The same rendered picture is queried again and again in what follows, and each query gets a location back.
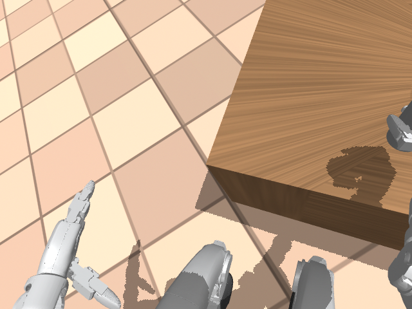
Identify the left robot hand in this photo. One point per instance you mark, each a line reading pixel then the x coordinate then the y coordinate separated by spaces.
pixel 59 255

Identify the can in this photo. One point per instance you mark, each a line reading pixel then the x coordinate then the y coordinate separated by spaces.
pixel 406 117

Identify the right robot hand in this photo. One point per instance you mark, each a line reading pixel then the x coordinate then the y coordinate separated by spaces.
pixel 400 131

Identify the left robot foot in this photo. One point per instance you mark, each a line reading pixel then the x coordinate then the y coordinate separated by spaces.
pixel 227 293

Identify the right robot arm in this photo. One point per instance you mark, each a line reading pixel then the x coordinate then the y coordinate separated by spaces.
pixel 400 271

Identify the left robot arm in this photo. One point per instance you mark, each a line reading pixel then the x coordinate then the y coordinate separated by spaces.
pixel 43 291

